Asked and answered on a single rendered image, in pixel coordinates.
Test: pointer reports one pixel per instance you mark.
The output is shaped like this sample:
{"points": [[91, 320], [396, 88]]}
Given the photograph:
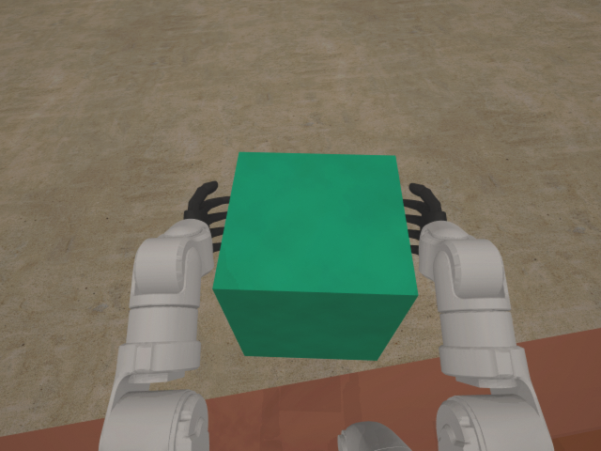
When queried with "right robot thigh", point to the right robot thigh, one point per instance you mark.
{"points": [[370, 436]]}

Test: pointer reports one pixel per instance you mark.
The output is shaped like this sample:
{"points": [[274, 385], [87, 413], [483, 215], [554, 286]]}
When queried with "right robot upper arm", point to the right robot upper arm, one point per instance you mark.
{"points": [[490, 423]]}

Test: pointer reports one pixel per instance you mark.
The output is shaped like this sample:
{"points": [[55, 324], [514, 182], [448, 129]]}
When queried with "robot left hand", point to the robot left hand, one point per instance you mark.
{"points": [[198, 209]]}

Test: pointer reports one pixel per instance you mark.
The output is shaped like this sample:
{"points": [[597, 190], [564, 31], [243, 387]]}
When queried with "robot right hand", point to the robot right hand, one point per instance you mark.
{"points": [[430, 210]]}

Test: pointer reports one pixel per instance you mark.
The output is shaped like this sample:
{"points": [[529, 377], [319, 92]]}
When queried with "carton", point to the carton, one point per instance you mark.
{"points": [[315, 260]]}

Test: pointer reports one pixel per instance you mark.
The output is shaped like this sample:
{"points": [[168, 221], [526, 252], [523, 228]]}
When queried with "left robot forearm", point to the left robot forearm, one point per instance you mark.
{"points": [[165, 294]]}

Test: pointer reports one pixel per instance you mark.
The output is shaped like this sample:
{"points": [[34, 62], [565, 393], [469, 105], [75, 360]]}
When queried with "right robot forearm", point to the right robot forearm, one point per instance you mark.
{"points": [[479, 344]]}

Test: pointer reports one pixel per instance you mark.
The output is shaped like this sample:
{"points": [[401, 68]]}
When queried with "left robot upper arm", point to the left robot upper arm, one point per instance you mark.
{"points": [[164, 420]]}

